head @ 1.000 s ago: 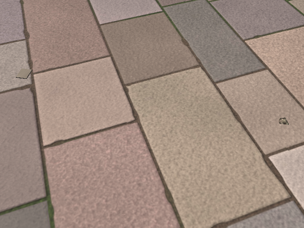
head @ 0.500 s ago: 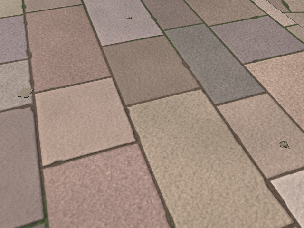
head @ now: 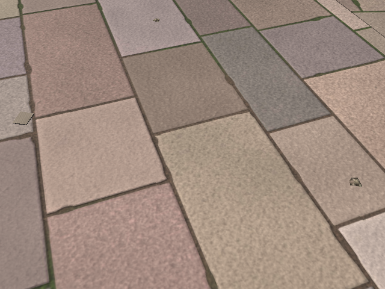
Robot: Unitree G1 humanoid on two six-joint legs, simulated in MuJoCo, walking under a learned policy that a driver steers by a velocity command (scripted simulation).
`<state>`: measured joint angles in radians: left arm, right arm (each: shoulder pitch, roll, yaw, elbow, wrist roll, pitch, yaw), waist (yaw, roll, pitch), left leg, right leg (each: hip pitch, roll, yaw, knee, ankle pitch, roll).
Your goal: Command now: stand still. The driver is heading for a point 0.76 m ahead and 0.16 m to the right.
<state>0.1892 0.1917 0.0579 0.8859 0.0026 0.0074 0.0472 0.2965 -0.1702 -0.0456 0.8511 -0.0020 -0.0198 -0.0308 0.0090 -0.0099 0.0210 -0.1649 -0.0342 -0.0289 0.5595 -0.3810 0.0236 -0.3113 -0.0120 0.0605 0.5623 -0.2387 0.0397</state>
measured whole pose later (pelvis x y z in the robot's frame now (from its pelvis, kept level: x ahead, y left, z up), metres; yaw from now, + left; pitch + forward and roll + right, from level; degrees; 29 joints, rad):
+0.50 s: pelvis +0.00 +0.00 +0.01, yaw +0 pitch -1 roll +0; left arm 0.20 0.19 0.05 1.07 0.00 0.02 0.05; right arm 0.33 -0.16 -0.03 1.01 0.00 -0.02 -0.03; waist 0.01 -0.01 0.04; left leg -0.12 -0.04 -0.02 0.49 -0.34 0.03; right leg -0.28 -0.02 0.07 0.50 -0.20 0.04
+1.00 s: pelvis +0.05 -0.03 +0.01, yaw +0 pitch +1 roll +0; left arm 0.19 0.23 0.06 1.03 -0.02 -0.08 -0.01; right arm 0.46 -0.22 -0.05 1.03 0.01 -0.07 -0.02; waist -0.04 0.04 -0.03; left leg -0.01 0.03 -0.04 0.32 -0.34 0.02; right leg -0.44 -0.06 -0.05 0.74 -0.32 -0.03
